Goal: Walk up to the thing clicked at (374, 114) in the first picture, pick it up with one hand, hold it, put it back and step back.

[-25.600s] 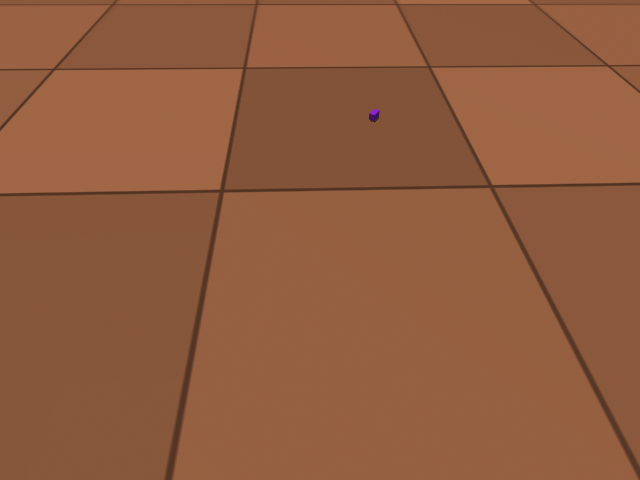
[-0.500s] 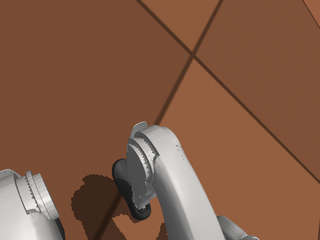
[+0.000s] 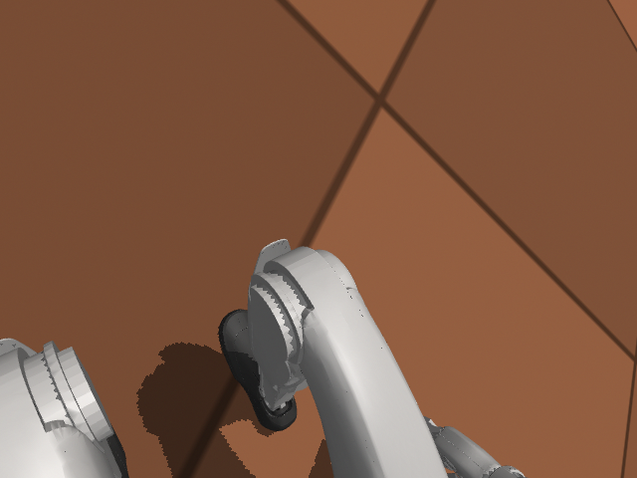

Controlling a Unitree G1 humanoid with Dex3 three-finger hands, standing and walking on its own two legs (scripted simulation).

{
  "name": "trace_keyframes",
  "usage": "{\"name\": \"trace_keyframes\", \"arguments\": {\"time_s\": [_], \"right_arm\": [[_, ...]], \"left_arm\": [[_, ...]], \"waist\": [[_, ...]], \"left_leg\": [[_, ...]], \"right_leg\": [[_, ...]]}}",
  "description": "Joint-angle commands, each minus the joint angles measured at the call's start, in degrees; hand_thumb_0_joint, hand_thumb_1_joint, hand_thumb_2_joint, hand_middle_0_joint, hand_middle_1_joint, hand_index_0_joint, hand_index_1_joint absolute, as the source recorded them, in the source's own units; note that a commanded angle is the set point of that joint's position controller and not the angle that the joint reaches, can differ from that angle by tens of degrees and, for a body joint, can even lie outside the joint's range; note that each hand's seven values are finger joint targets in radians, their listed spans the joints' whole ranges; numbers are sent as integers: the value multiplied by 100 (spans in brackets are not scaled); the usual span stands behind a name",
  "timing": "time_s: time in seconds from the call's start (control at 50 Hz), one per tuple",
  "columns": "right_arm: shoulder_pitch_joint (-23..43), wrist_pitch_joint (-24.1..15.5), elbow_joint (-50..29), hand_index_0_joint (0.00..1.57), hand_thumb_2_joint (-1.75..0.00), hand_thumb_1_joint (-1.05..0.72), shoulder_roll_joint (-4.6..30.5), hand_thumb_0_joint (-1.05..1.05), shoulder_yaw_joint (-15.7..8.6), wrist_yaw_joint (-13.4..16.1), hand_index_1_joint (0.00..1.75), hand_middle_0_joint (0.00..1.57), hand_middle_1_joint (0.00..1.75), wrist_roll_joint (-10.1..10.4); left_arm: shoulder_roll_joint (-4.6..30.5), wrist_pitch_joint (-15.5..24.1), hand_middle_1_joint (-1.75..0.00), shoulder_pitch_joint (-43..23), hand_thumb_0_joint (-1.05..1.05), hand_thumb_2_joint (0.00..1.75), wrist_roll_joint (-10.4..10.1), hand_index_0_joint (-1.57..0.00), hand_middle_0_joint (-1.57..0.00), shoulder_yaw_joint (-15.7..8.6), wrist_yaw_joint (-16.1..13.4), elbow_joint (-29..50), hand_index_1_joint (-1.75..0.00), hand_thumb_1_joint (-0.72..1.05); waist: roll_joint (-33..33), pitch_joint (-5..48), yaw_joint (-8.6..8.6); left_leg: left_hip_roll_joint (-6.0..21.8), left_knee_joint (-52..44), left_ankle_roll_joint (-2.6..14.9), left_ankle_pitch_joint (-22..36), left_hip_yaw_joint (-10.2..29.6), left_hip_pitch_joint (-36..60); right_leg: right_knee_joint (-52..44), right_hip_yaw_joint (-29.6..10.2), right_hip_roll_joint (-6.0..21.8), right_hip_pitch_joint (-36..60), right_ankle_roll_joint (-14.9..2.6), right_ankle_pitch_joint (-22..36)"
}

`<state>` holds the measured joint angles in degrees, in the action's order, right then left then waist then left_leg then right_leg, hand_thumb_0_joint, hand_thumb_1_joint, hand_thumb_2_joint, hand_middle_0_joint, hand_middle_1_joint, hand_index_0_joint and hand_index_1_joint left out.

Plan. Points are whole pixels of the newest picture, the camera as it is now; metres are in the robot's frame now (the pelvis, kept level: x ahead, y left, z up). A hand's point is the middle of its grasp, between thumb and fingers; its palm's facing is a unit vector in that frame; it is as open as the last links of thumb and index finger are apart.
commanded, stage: close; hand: left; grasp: from above
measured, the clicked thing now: out of the picture +0.47 +0.31 -0.29
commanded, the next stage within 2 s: settle in 1.14 s
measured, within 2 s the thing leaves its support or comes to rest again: leaves its support in 1.50 s
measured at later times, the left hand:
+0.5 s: hand out of the picture +0.45 +0.30 -0.26, palm faces -0.43 -0.12 -0.90, open 8.0 cm
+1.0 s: hand out of the picture +0.44 +0.31 -0.25, palm faces -0.47 -0.13 -0.87, open 6.4 cm
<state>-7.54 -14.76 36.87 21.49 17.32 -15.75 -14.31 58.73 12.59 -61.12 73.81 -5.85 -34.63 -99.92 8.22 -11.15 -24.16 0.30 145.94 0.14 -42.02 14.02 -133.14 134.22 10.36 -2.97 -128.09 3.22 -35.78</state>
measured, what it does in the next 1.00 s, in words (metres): stands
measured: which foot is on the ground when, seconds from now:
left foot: down 0.00-1.00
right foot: down 0.00-1.00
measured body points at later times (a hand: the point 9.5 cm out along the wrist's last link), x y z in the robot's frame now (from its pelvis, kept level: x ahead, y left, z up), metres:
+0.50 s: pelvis +0.00 +0.00 +0.00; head +0.28 +0.13 +0.32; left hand +0.47 +0.31 -0.21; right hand +0.05 -0.25 -0.04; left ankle +0.06 +0.12 -0.27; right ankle +0.12 -0.12 -0.27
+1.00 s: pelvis +0.00 +0.00 +0.00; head +0.28 +0.13 +0.33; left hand +0.46 +0.32 -0.20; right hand +0.04 -0.25 -0.04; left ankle +0.06 +0.12 -0.27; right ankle +0.12 -0.12 -0.27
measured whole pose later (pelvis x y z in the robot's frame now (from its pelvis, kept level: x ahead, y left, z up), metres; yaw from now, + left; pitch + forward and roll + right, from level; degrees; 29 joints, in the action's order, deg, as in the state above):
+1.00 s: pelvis +0.00 +0.00 +0.00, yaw +0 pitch +27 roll -15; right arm -7.7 -12.7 34.8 20.7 18.9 -13.7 -14.2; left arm 59.6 14.8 -60.7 74.6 -4.6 -34.1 -99.0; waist 8.7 -11.3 -23.8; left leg 0.5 145.3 0.3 -41.2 14.3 -132.8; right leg 133.2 10.6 -3.2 -127.6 3.3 -34.7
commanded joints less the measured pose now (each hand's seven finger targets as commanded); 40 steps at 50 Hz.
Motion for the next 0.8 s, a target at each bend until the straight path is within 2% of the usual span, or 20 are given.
{"name": "trace_keyframes", "arguments": {"time_s": [0.0, 0.02, 0.08, 0.1, 0.14, 0.22, 0.26, 0.3, 0.34, 0.36, 0.4, 0.48, 0.5, 0.56, 0.62, 0.68, 0.7, 0.72, 0.74, 0.78], "right_arm": [[-1127, 97, 68, 20, -90, -89, 1877, 0, -568, 84, 30, 20, 30, 59], [-1064, 109, 72, 20, -90, -89, 1820, 0, -534, 93, 30, 20, 30, 67], [-1040, 145, 78, 20, -90, -89, 1782, 0, -525, 138, 30, 20, 30, 53], [-1130, 158, 95, 20, -90, -89, 1809, 0, -550, 150, 30, 20, 30, 37], [-1138, 130, 89, 20, -90, -89, 1805, 0, -522, 141, 30, 20, 30, 16], [-1027, 104, 67, 20, -90, -89, 1855, 0, -513, 174, 30, 20, 30, 32], [-961, 47, 11, 20, -90, -89, 1895, 0, -540, 150, 30, 20, 30, 7], [-973, 47, 4, 20, -90, -89, 1906, 0, -546, 143, 30, 20, 30, 0], [-957, 12, 24, 20, -90, -89, 1932, 0, -548, 144, 30, 20, 30, 11], [-925, -3, -56, 20, -90, -89, 1905, 0, -540, 136, 30, 20, 30, 14], [-1007, 2, -9, 20, -90, -89, 1938, 0, -565, 129, 30, 20, 30, 2], [-1049, -3, -30, 20, -90, -89, 1911, 0, -566, 131, 30, 20, 30, 43], [-1090, -2, -39, 20, -90, -89, 1914, 0, -585, 127, 30, 20, 30, 51], [-1071, 12, -26, 20, -90, -89, 1862, 0, -544, 121, 30, 20, 30, 83], [-1112, 87, -40, 20, -90, -89, 1837, 0, -495, 136, 30, 20, 30, 79], [-1190, 156, -63, 20, -90, -89, 1895, 0, -521, 177, 30, 20, 30, 85], [-1128, 158, -74, 20, -90, -89, 1864, 0, -501, 173, 30, 20, 30, 91], [-1169, 179, -83, 20, -90, -89, 1860, 0, -466, 164, 30, 20, 30, 53], [-1100, 181, -131, 20, -90, -89, 1880, 0, -465, 174, 30, 20, 30, 55], [-1148, 221, -124, 20, -90, -89, 1888, 0, -470, 197, 30, 20, 30, 74]], "left_arm": [[1170, 170, -51, -1441, 0, 44, -84, -62, -60, -11, -178, 753, -49, 16], [1082, 184, -49, -1330, 0, 44, -57, -63, -61, 111, -146, 574, -48, 17], [1012, 297, -48, -1327, 0, 41, -38, -66, -64, 168, -198, 568, -46, 21], [1049, 303, -47, -1323, 0, 41, 27, -66, -64, 170, -238, 673, -45, 21], [957, 305, -44, -1401, 0, 38, 62, -70, -68, 243, -301, 616, -42, 25], [1134, 285, -39, -1481, 0, 36, 134, -74, -73, 176, -503, 541, -38, 31], [1040, 212, -38, -1477, 0, 30, 208, -76, -74, 252, -537, 442, -36, 34], [1166, 143, -35, -1480, 0, 29, 235, -78, -76, 163, -599, 507, -33, 37], [1247, 50, -32, -1598, 0, 26, 197, -81, -79, 89, -645, 565, -30, 40], [1097, 3, -32, -1607, 0, 25, 203, -81, -79, 208, -640, 496, -30, 40], [1259, -79, -32, -1488, 0, 23, 144, -83, -81, 45, -650, 449, -29, 43], [1316, -185, -27, -1427, 0, 20, 11, -88, -85, -62, -485, 443, -24, 47], [1189, -193, -27, -1408, 0, 18, -18, -89, -86, 22, -421, 495, -24, 48], [1247, -145, -27, -1361, 0, 17, -139, -89, -86, -88, -297, 562, -24, 50], [1155, -79, -24, -1301, 0, 14, -126, -94, -91, 56, -166, 513, -21, 56], [1310, -3, -22, -1110, 0, 14, -139, -99, -96, -85, -118, 586, -19, 62], [1271, 19, -22, -1113, 0, 14, -122, -99, -96, -28, -83, 546, -19, 61], [1305, 67, -22, -1177, 0, 12, -103, -100, -97, -68, -59, 645, -18, 63], [1246, 73, -21, -1140, 0, 10, -88, -100, -97, 27, -33, 518, -17, 64], [1348, 135, -18, -1196, 0, 8, -69, -102, -99, -65, -47, 764, -14, 67]], "waist": [[-3114, 3653, -283], [-3081, 3567, -287], [-3013, 3551, -279], [-3068, 3735, -253], [-3001, 3640, -341], [-3006, 3510, -316], [-3137, 3363, -332], [-3145, 3470, -312], [-3232, 3576, -303], [-3344, 3560, -341], [-3151, 3509, -340], [-3184, 3581, -285], [-3274, 3596, -323], [-3196, 3681, -264], [-2996, 3638, -327], [-3054, 3623, -201], [-3092, 3542, -183], [-3093, 3529, -236], [-3016, 3451, -268], [-2987, 3594, -219]], "left_leg": [[174, -1631, -12, 1402, -375, 2703], [173, -1619, -3, 1296, -417, 2666], [167, -1623, 15, 1146, -437, 2552], [162, -1609, 23, 1310, -483, 2699], [158, -1562, 42, 1336, -482, 2654], [194, -1714, -6, 1210, -393, 2690], [199, -1760, -37, 1107, -357, 2735], [212, -1789, -43, 1200, -358, 2815], [218, -1790, -58, 1301, -349, 2871], [220, -1775, -48, 1282, -392, 2874], [219, -1780, -22, 1178, -407, 2714], [204, -1718, -6, 1232, -443, 2700], [199, -1727, -13, 1340, -451, 2792], [193, -1670, -13, 1432, -416, 2733], [179, -1576, 23, 1510, -454, 2611], [165, -1644, 0, 1588, -472, 2627], [170, -1640, -16, 1572, -473, 2688], [173, -1618, -21, 1594, -434, 2697], [170, -1619, -5, 1443, -457, 2652], [165, -1614, 6, 1513, -439, 2692]], "right_leg": [[-1075, 593, -172, 2209, -436, 1366], [-1088, 555, -183, 2210, -444, 1292], [-1126, 558, -207, 2217, -427, 1210], [-1176, 531, -234, 2368, -419, 1369], [-1147, 561, -227, 2285, -398, 1409], [-1141, 575, -225, 2159, -416, 1280], [-1052, 590, -193, 1936, -426, 1168], [-1080, 566, -205, 2017, -428, 1246], [-1061, 558, -187, 2018, -423, 1313], [-1081, 519, -210, 2070, -434, 1350], [-1173, 528, -235, 2179, -420, 1284], [-1133, 505, -188, 2178, -421, 1290], [-1124, 506, -195, 2209, -427, 1376], [-1129, 538, -184, 2228, -434, 1396], [-1150, 529, -185, 2364, -421, 1487], [-1172, 533, -200, 2415, -452, 1470], [-1127, 521, -190, 2320, -459, 1439], [-1124, 566, -185, 2273, -462, 1418], [-1157, 540, -191, 2265, -456, 1333], [-1183, 555, -188, 2291, -447, 1382]]}}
